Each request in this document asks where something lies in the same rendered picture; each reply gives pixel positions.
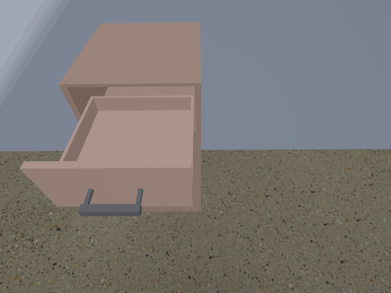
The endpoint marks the handle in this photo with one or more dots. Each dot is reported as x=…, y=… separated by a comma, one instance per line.
x=87, y=209

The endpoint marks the cabinet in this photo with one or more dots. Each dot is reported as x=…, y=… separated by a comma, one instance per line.
x=141, y=59

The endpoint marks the drawer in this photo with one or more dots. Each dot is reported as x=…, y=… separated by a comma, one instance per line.
x=122, y=144

